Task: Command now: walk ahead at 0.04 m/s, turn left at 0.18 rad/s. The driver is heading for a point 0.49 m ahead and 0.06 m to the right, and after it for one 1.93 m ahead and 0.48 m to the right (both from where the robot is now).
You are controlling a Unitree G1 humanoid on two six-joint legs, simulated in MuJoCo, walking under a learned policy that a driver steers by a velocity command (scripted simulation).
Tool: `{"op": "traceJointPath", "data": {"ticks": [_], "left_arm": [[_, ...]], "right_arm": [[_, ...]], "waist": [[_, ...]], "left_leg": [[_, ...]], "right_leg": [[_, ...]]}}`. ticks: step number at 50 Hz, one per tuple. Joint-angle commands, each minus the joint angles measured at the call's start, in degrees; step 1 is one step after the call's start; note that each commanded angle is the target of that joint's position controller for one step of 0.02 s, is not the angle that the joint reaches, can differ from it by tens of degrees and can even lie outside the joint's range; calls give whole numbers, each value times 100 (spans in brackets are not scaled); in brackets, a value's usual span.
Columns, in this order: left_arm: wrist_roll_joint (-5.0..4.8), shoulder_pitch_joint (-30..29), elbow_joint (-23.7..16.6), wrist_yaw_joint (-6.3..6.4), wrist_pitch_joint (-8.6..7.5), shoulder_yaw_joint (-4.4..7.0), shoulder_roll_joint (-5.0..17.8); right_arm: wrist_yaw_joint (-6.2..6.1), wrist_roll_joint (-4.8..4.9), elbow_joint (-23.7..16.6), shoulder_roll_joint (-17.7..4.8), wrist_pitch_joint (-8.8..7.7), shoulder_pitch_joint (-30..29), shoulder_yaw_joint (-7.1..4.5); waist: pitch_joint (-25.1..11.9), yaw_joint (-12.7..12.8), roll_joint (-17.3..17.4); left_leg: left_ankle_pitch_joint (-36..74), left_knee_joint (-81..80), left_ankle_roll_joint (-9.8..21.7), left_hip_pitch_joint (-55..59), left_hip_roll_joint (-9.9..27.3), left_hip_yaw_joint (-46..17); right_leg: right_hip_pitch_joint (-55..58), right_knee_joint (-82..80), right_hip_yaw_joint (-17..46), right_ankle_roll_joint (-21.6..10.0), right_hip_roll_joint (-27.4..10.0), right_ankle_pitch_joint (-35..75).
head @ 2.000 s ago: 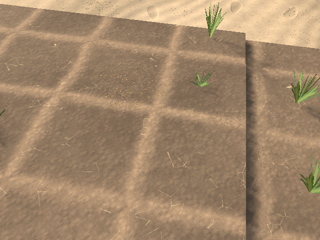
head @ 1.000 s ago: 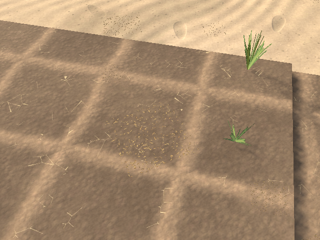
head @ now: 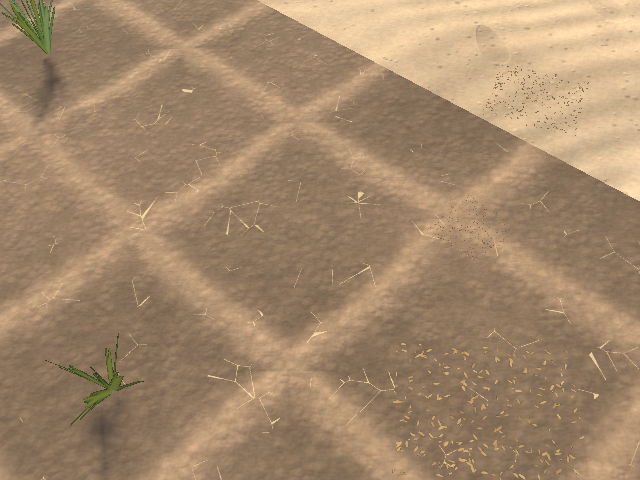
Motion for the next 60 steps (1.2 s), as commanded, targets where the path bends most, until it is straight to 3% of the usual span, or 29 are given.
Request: {"op": "traceJointPath", "data": {"ticks": [1,5,7,8,9,10,11,13,15,17,20,29,31,33,35,36,38,40,42,43,44,45,46,47,48,50,53,56,60], "left_arm": [[16,-58,-270,-19,-25,170,753],[-2,146,-158,-88,152,254,934],[-55,283,-83,-77,223,257,903],[-58,369,-73,-87,213,240,793],[-140,375,-186,-110,179,167,496],[-153,196,-132,-113,168,153,446],[-105,239,-27,-134,159,135,370],[-55,348,146,-152,104,152,458],[-32,520,316,-164,39,156,550],[-75,561,487,-155,25,162,589],[-76,543,673,-124,27,131,465],[-87,644,1224,-38,30,113,382],[-75,656,1309,-42,58,129,389],[-24,504,1260,-82,94,172,422],[48,140,1077,-153,48,132,207],[75,7,986,-173,-5,136,205],[48,-115,854,-207,-136,198,351],[-19,-20,810,-248,-249,239,350],[-82,849,1100,-241,-305,282,238],[-66,1635,1365,-187,-340,395,461],[13,2442,1501,-102,-366,566,1106],[-17,2702,1683,-112,-299,555,1151],[-13,2073,1524,-108,-272,437,784],[-15,1556,1345,-120,-301,374,581],[-18,1246,1264,-118,-322,317,456],[-31,1097,1280,-91,-363,212,269],[-44,1336,1464,-18,-369,109,237],[-37,1290,1536,53,-312,19,210],[-47,1405,1696,80,-236,-31,157]], "right_arm": [[7,-9,-39,-176,98,716,32],[-5,32,19,-203,57,591,103],[-29,4,134,-177,-53,753,140],[-64,-63,71,-305,-133,644,153],[-119,-105,-27,-646,-198,461,107],[-103,-34,-1,-383,-253,109,197],[-109,-33,-25,-165,-322,-274,283],[-143,8,149,-223,-402,-72,272],[-153,62,281,-220,-434,145,275],[-149,63,401,-159,-409,355,279],[-167,55,582,-161,-406,533,266],[-210,81,1053,-52,-444,689,277],[-209,57,1185,-124,-427,867,240],[-193,47,1203,-311,-380,972,159],[-193,62,1284,-478,-402,1203,77],[-193,58,1318,-459,-438,1245,59],[-172,-5,1378,-431,-540,1318,35],[-149,8,1423,-438,-623,1284,3],[-124,63,1367,-402,-655,939,3],[-101,55,1293,-265,-705,798,49],[-53,104,1055,145,-750,704,166],[-72,2,1013,-49,-731,714,101],[-86,-49,1094,-54,-679,729,81],[-55,-20,1199,169,-676,832,137],[-40,-10,1257,247,-663,887,146],[-22,-57,1307,209,-568,928,128],[-24,7,1276,289,-465,754,145],[-82,42,1177,414,-429,277,222],[-162,64,1236,358,-419,151,245]], "waist": [[-806,-173,-1112],[-649,-82,-1141],[-466,-182,-891],[-358,-133,-551],[-373,12,358],[-90,89,644],[-10,273,540],[-107,265,569],[-188,243,462],[-26,152,93],[16,91,-157],[-176,63,-271],[-207,21,-140],[183,-83,209],[733,-229,581],[856,-259,612],[797,-244,523],[611,-121,472],[324,371,311],[-22,699,-127],[-398,928,-1539],[-350,789,-1703],[-40,360,-711],[50,154,-335],[9,-19,-230],[-123,-134,-539],[-209,-184,-725],[-179,-108,-843],[-218,-9,-913]], "left_leg": [[24,-981,20,703,131,334],[393,-2391,214,1258,180,636],[1104,-3609,460,1941,229,568],[1084,-4092,592,2061,648,-29],[308,-4560,871,1741,1562,-1278],[-91,-4920,1006,386,1946,-1528],[-202,-4889,808,36,1648,-1151],[-35,-4736,491,143,1179,-693],[301,-4612,455,392,1049,-549],[415,-4532,499,590,995,-495],[898,-4361,548,869,968,-401],[1661,-4236,537,1244,944,-227],[423,-4344,646,1222,867,-268],[-1183,-4616,954,1100,1067,-743],[-1770,-5161,1344,1334,1778,-1553],[-1527,-5255,1499,1448,2047,-1782],[-447,-5139,1591,1962,2155,-1713],[671,-4833,1476,2120,2006,-1264],[1393,-4215,1154,1219,1582,-596],[1874,-3273,944,437,1212,-148],[1216,-1299,549,-658,385,735],[-427,-93,494,-1279,94,753],[-207,533,559,-1241,502,374],[214,616,551,-1005,662,329],[482,455,520,-787,804,376],[774,243,401,-452,783,619],[1149,-354,265,-411,636,798],[1458,-1445,245,-107,541,942],[1704,-2220,383,491,473,993]], "right_leg": [[265,-1054,1177,-834,-1165,-171],[141,-1106,1429,-751,-1196,-1380],[-344,-1036,1389,-399,-1104,-1821],[-574,-847,1285,-84,-979,-1874],[-702,-302,730,244,-464,-1822],[267,-11,358,311,-146,-1251],[920,26,449,273,-217,-781],[1268,-203,471,275,-273,-212],[1247,-337,609,241,-435,-160],[947,-402,701,205,-488,-403],[792,-505,761,201,-507,-337],[1030,-468,798,129,-569,95],[947,-247,637,70,-349,-974],[206,318,363,-24,-38,-2182],[-732,1044,-67,-12,70,-1829],[-996,1325,-50,-45,-102,-1617],[-1356,1509,22,-107,-269,-1765],[-960,1095,-113,-136,-227,-1629],[884,191,-344,-160,91,-1010],[2262,-66,132,-236,-79,-1059],[3181,-963,2321,-688,-1509,-1943],[3081,-1345,3620,-1058,-2328,-807],[2530,-1063,2965,-1048,-2252,98],[2054,-995,2327,-986,-2045,1105],[1817,-1026,1745,-833,-1799,1715],[1642,-960,920,-670,-1402,3133],[1712,-788,397,-604,-1192,4387],[1577,-655,129,-551,-1063,4546],[1492,-343,248,-578,-1164,4139]]}}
